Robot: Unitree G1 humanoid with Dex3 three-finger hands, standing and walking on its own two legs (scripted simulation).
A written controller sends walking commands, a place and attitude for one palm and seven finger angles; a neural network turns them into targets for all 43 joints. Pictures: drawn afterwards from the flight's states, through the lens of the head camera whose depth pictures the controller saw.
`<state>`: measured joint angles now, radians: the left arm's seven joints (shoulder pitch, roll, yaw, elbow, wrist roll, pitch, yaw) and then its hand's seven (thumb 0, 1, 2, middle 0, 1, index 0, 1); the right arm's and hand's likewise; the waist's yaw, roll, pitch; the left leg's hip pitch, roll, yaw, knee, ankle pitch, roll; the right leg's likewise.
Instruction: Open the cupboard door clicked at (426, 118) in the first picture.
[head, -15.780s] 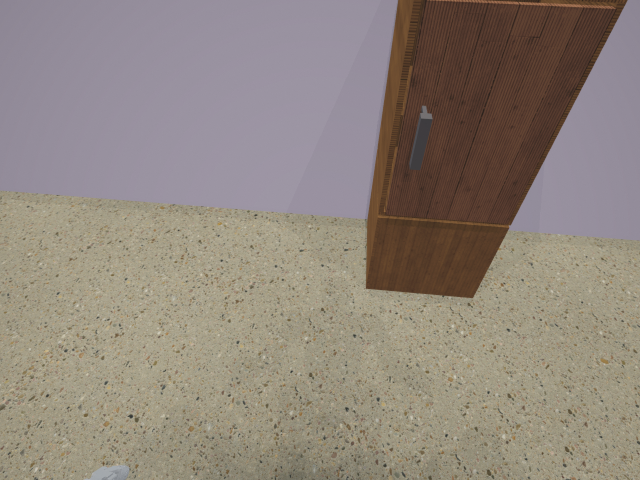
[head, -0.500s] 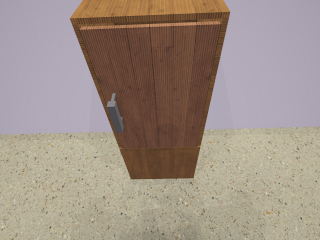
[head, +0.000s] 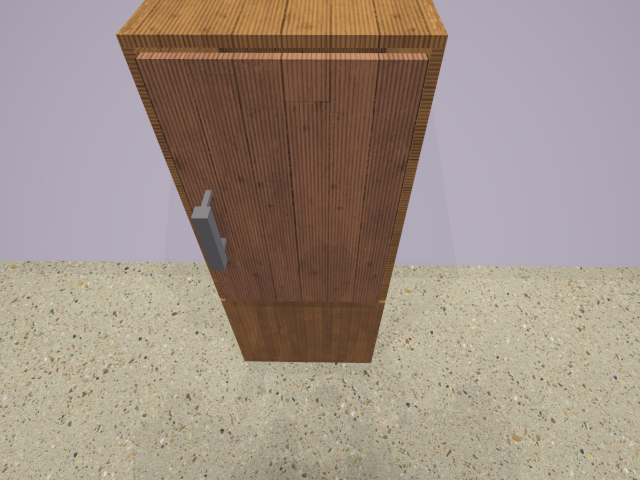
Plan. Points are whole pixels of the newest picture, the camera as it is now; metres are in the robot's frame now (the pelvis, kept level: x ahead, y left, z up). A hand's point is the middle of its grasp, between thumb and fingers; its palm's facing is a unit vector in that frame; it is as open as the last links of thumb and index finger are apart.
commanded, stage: raise the hand with hooked fingers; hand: left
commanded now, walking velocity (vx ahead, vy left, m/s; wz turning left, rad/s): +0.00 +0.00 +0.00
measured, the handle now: (213, 230) +0.52 +0.23 -0.05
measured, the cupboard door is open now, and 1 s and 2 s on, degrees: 0 0 0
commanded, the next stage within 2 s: none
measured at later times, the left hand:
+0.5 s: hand out of the picture +0.12 +0.19 -0.08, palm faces +0.04 -1.00 +0.02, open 8.7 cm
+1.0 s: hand (121, 447) +0.16 +0.26 -0.05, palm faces +0.07 -0.99 -0.08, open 11.7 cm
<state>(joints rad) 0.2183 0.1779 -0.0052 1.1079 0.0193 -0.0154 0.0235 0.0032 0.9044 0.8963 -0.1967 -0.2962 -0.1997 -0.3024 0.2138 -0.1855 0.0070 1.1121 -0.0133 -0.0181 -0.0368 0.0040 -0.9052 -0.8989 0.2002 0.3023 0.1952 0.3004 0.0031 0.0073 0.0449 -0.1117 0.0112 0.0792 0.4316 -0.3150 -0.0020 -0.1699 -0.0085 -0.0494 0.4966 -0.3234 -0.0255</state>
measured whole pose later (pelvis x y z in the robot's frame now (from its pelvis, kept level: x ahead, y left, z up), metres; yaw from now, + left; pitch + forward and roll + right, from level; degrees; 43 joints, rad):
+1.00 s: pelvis -0.09 +0.03 -0.09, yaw +1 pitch +15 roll -2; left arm 0.22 0.28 0.28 0.16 -0.29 -0.42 -0.30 0.00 0.00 0.51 -0.26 -0.87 -0.26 -0.88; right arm 0.31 -0.26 0.02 0.58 0.01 -0.23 -0.06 0.02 -0.90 -0.90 0.21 0.30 0.20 0.30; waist -0.02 0.02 -0.13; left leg -0.93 0.01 0.01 1.17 -0.51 0.04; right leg -0.91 -0.03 -0.08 1.11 -0.46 0.00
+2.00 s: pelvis -0.07 +0.01 -0.08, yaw +1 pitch +15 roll -2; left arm 0.00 0.40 0.45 0.42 -0.35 -0.36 -0.51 -0.01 -0.50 0.30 -0.30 -1.20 -0.30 -1.20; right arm 0.29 -0.28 0.03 0.55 0.03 -0.18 -0.06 0.01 -0.90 -0.90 0.20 0.30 0.20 0.30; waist -0.03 0.01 -0.11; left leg -0.87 0.03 0.00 1.12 -0.51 0.02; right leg -0.86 -0.01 -0.09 1.06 -0.46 -0.02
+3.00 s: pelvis -0.07 +0.03 -0.09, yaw +0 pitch +20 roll -3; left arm -0.45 0.47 0.45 0.79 -0.25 -0.37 -0.48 -0.01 -0.50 0.30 -0.30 -1.20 -0.30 -1.20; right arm 0.33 -0.28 0.03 0.61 0.02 -0.10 -0.05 0.01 -0.90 -0.90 0.20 0.30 0.20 0.30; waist -0.07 0.01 -0.12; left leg -0.97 0.03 0.01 1.14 -0.52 0.03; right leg -0.95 -0.01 -0.07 1.07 -0.46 0.00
